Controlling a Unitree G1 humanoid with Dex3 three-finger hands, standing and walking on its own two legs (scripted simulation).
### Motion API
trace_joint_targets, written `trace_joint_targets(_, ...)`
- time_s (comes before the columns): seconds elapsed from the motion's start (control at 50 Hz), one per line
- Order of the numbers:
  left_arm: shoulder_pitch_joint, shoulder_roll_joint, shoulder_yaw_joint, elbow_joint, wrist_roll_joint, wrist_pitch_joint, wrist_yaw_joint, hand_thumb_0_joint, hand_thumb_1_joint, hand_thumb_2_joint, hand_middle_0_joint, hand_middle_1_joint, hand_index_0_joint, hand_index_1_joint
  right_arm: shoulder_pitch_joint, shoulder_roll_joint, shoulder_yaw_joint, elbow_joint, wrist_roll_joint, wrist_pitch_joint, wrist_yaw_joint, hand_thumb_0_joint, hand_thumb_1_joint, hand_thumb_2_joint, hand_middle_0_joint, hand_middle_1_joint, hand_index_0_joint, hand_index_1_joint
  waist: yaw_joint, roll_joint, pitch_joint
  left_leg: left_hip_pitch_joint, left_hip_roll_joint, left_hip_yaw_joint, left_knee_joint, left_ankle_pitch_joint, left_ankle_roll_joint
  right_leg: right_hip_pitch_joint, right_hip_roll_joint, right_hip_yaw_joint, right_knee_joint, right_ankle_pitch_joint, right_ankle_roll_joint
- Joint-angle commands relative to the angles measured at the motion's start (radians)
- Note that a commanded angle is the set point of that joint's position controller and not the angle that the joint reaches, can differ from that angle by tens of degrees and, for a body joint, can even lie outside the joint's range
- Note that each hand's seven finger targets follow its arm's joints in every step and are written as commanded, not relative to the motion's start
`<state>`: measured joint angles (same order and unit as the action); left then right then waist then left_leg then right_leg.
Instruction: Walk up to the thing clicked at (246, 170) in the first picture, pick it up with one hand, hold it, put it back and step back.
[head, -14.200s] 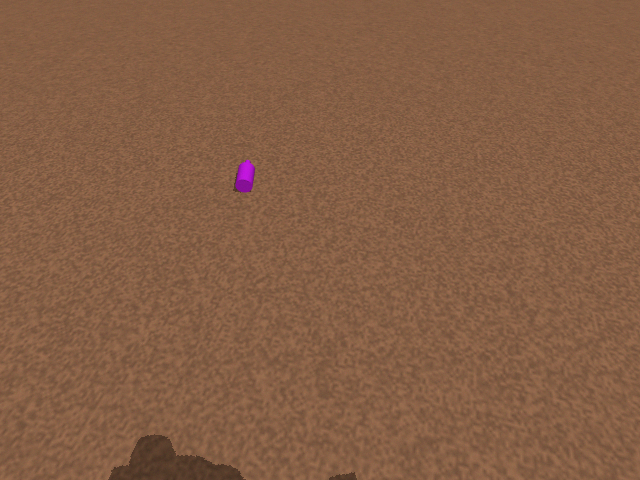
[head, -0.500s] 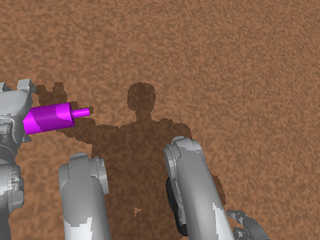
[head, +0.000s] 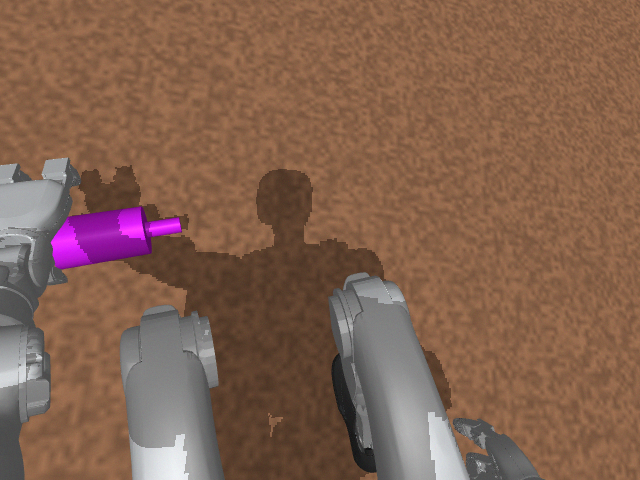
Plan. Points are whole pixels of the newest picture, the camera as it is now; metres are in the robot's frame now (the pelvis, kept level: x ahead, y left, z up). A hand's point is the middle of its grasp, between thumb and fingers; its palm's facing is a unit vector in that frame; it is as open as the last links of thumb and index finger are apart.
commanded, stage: approach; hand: left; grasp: from above
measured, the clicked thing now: (121, 234) +0.47 +0.24 -0.29
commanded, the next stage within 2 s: close in in 0.48 s
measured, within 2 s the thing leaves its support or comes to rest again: neither
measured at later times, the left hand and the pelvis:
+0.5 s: hand (105, 213) +0.47 +0.24 -0.17, palm faces -0.42 -0.09 -0.90, open 13.4 cm; pelvis +0.00 +0.00 +0.00, yaw -1 degrees
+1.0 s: hand (92, 234) +0.45 +0.26 -0.21, palm faces -0.45 -0.12 -0.88, open 13.1 cm; pelvis +0.01 +0.00 -0.02, yaw -1 degrees
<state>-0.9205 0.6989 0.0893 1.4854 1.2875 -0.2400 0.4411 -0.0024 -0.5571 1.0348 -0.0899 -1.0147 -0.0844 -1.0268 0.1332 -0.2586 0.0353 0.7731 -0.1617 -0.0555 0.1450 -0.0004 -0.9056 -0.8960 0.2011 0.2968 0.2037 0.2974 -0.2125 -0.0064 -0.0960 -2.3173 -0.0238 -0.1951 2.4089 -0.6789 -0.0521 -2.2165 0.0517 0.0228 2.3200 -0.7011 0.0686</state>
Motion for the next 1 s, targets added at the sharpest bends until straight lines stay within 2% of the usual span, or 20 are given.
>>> trace_joint_targets(0.0,-0.306,0.233,0.031,-0.133,-0.016,0.009,0.042,0.0,-0.571,1.026,-0.074,-1.018,-0.065,-1.026,0.173,-0.252,-0.077,-0.017,0.009,-0.006,-0.015,0.0,-0.9,-0.899,0.2,0.3,0.2,0.3,0.004,0.29,-0.621,0.54,0.004,0.15,-0.268,0.143,0.06,0.247,0.001,-0.174,-0.212,0.205,-0.097)
trace_joint_targets(0.04,-0.302,0.222,0.017,-0.103,-0.01,0.012,0.041,0.0,-0.611,1.105,-0.094,-0.971,-0.049,-1.019,0.168,-0.248,-0.077,-0.014,0.006,-0.007,-0.016,0.0,-0.908,-0.902,0.2,0.3,0.2,0.3,-0.003,0.289,-0.599,0.528,0.005,0.151,-0.271,0.119,0.062,0.233,0.003,-0.174,-0.216,0.186,-0.099)
trace_joint_targets(0.08,-0.31,0.188,0.002,-0.123,-0.02,0.013,0.04,0.0,-0.518,0.995,-0.091,-1.06,-0.098,-1.052,0.173,-0.244,-0.078,-0.014,0.008,-0.008,-0.013,0.0,-0.902,-0.895,0.2,0.3,0.2,0.3,-0.008,0.27,-0.609,0.522,0.003,0.149,-0.274,0.119,0.063,0.243,0.005,-0.176,-0.225,0.186,-0.099)
trace_joint_targets(0.16,-0.359,0.129,-0.051,-0.144,-0.03,0.013,0.032,0.0,-0.51,0.979,-0.087,-1.083,-0.102,-1.068,0.19,-0.246,-0.081,-0.005,0.008,-0.017,-0.01,0.0,-0.906,-0.897,0.2,0.3,0.2,0.3,-0.038,0.278,-0.617,0.542,0.008,0.144,-0.27,0.119,0.062,0.243,0.006,-0.178,-0.235,0.195,-0.097)
trace_joint_targets(0.18,-0.416,0.147,-0.039,-0.212,-0.03,0.01,0.04,0.0,-0.504,0.994,-0.091,-1.078,-0.103,-1.065,0.198,-0.256,-0.085,-0.002,0.007,-0.015,-0.014,0.0,-0.902,-0.895,0.2,0.3,0.2,0.3,-0.037,0.302,-0.662,0.573,0.009,0.141,-0.275,0.137,0.058,0.246,0.003,-0.181,-0.23,0.208,-0.096)
trace_joint_targets(0.22,-0.421,0.083,-0.079,-0.153,-0.03,0.019,0.044,0.0,-0.505,0.988,-0.09,-1.08,-0.104,-1.066,0.199,-0.249,-0.083,-0.001,0.008,-0.015,-0.014,0.0,-0.903,-0.895,0.2,0.3,0.2,0.3,-0.057,0.309,-0.638,0.576,0.012,0.136,-0.282,0.124,0.054,0.219,0.004,-0.186,-0.225,0.199,-0.101)
trace_joint_targets(0.28,-0.456,0.061,-0.094,-0.069,-0.019,0.039,0.066,0.0,-0.499,1.005,-0.09,-1.095,-0.105,-1.079,0.207,-0.251,-0.072,0.006,-0.003,-0.022,-0.013,0.0,-0.903,-0.895,0.2,0.3,0.2,0.3,-0.09,0.283,-0.575,0.541,0.015,0.136,-0.268,0.11,0.056,0.2,0.004,-0.188,-0.231,0.196,-0.098)
trace_joint_targets(0.3,-0.473,0.103,-0.075,-0.103,-0.01,0.044,0.079,0.0,-0.487,1.026,-0.102,-1.105,-0.115,-1.092,0.204,-0.256,-0.068,0.007,-0.002,-0.021,-0.016,0.0,-0.903,-0.895,0.2,0.3,0.2,0.3,-0.065,0.305,-0.619,0.554,0.011,0.14,-0.267,0.135,0.056,0.218,0.006,-0.183,-0.231,0.216,-0.098)
trace_joint_targets(0.34,-0.437,0.133,-0.042,-0.035,0.0,0.069,0.098,0.0,-0.461,1.017,-0.123,-1.096,-0.136,-1.082,0.205,-0.253,-0.056,-0.003,-0.007,-0.02,-0.013,0.0,-0.904,-0.895,0.2,0.3,0.2,0.3,-0.052,0.324,-0.618,0.545,0.009,0.148,-0.27,0.154,0.057,0.232,0.001,-0.18,-0.221,0.229,-0.098)
trace_joint_targets(0.4,-0.418,0.125,-0.036,0.071,0.009,0.103,0.108,0.0,-0.439,1.065,-0.141,-1.098,-0.147,-1.091,0.198,-0.256,-0.041,-0.015,-0.013,-0.026,-0.001,0.0,-0.901,-0.894,0.2,0.3,0.2,0.3,-0.084,0.256,-0.544,0.481,0.006,0.143,-0.268,0.117,0.066,0.217,0.005,-0.184,-0.221,0.2,-0.097)
trace_joint_targets(0.52,-0.347,0.226,0.024,0.057,-0.011,0.128,0.112,0.0,-0.434,1.043,-0.156,-1.063,-0.159,-1.059,0.167,-0.258,-0.019,-0.045,-0.014,-0.037,0.012,0.0,-0.903,-0.895,0.2,0.3,0.2,0.3,-0.036,0.273,-0.607,0.469,0.002,0.156,-0.248,0.132,0.076,0.282,0.012,-0.173,-0.208,0.209,-0.095)
trace_joint_targets(0.58,-0.391,0.267,0.046,-0.066,-0.027,0.113,0.102,0.0,-0.468,1.015,-0.124,-1.052,-0.134,-1.041,0.176,-0.26,-0.029,-0.044,-0.011,-0.039,0.014,0.0,-0.903,-0.895,0.2,0.3,0.2,0.3,-0.025,0.314,-0.666,0.495,0.006,0.157,-0.242,0.142,0.073,0.301,0.012,-0.171,-0.2,0.218,-0.096)
trace_joint_targets(0.64,-0.368,0.187,0.004,-0.028,-0.047,0.102,0.079,0.0,-0.511,0.991,-0.094,-1.049,-0.105,-1.036,0.197,-0.253,-0.03,-0.025,-0.018,-0.045,0.022,0.0,-0.904,-0.896,0.2,0.3,0.2,0.3,-0.076,0.251,-0.613,0.447,0.009,0.152,-0.213,0.142,0.077,0.313,0.018,-0.175,-0.207,0.234,-0.088)
trace_joint_targets(0.7,-0.373,0.193,-0.002,-0.076,-0.062,0.067,0.059,0.0,-0.506,1.011,-0.1,-1.06,-0.109,-1.049,0.209,-0.257,-0.038,-0.011,-0.02,-0.046,0.018,0.0,-0.904,-0.896,0.2,0.3,0.2,0.3,-0.061,0.298,-0.637,0.484,0.01,0.14,-0.22,0.145,0.066,0.296,0.014,-0.187,-0.196,0.222,-0.094)
trace_joint_targets(0.74,-0.375,0.141,-0.038,-0.045,-0.057,0.052,0.045,0.0,-0.481,1.024,-0.112,-1.066,-0.123,-1.054,0.218,-0.262,-0.042,-0.002,-0.022,-0.048,0.02,0.0,-0.903,-0.895,0.2,0.3,0.2,0.3,-0.09,0.273,-0.589,0.483,0.012,0.135,-0.208,0.14,0.063,0.263,0.014,-0.197,-0.19,0.222,-0.093)
trace_joint_targets(0.78,-0.397,0.144,-0.04,-0.064,-0.063,0.024,0.043,0.0,-0.453,1.069,-0.132,-1.101,-0.141,-1.09,0.233,-0.266,-0.039,-0.002,-0.028,-0.05,0.024,0.0,-0.904,-0.896,0.2,0.3,0.2,0.3,-0.102,0.297,-0.576,0.484,0.011,0.131,-0.2,0.141,0.059,0.269,0.012,-0.201,-0.182,0.228,-0.092)
trace_joint_targets(0.84,-0.371,0.198,-0.009,-0.09,-0.038,-0.003,0.064,0.0,-0.428,1.087,-0.14,-1.127,-0.152,-1.112,0.233,-0.272,-0.036,-0.003,-0.027,-0.049,0.026,0.0,-0.902,-0.896,0.2,0.3,0.2,0.3,-0.07,0.312,-0.612,0.513,0.01,0.13,-0.197,0.172,0.056,0.281,0.011,-0.206,-0.173,0.246,-0.091)
trace_joint_targets(0.9,-0.378,0.173,-0.025,-0.01,-0.013,-0.009,0.094,0.0,-0.417,1.11,-0.129,-1.158,-0.146,-1.14,0.217,-0.27,-0.025,-0.001,-0.042,-0.054,0.036,0.0,-0.9,-0.895,0.2,0.3,0.2,0.3,-0.108,0.289,-0.546,0.484,0.013,0.126,-0.189,0.142,0.057,0.247,0.017,-0.218,-0.166,0.232,-0.089)
trace_joint_targets(0.96,-0.33,0.254,0.048,-0.034,0.014,-0.003,0.14,0.0,-0.43,1.086,-0.122,-1.141,-0.138,-1.122,0.205,-0.282,-0.029,-0.011,-0.043,-0.056,0.036,0.0,-0.9,-0.895,0.2,0.3,0.2,0.3,-0.05,0.353,-0.606,0.528,0.011,0.135,-0.205,0.182,0.051,0.263,0.014,-0.215,-0.153,0.254,-0.094)
trace_joint_targets(0.98,-0.331,0.202,0.011,0.037,0.022,0.008,0.149,0.0,-0.432,1.099,-0.118,-1.145,-0.132,-1.127,0.192,-0.275,-0.025,-0.007,-0.047,-0.06,0.043,0.0,-0.9,-0.895,0.2,0.3,0.2,0.3,-0.083,0.328,-0.557,0.514,0.015,0.133,-0.194,0.163,0.052,0.231,0.017,-0.22,-0.144,0.246,-0.094)
